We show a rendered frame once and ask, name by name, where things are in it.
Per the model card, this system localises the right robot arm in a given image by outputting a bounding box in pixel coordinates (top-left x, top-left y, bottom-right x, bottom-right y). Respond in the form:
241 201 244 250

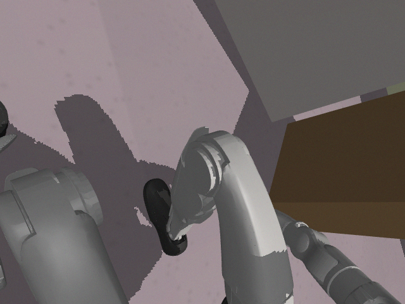
283 220 402 304

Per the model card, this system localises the right robot foot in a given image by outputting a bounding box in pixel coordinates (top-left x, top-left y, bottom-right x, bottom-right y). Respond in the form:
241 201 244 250
143 179 187 256

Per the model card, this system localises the left robot hand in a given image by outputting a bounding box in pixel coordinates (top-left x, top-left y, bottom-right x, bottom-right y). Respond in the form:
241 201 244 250
0 134 17 153

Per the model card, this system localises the right robot hand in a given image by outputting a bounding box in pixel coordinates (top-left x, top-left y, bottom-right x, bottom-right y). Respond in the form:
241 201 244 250
275 209 296 233

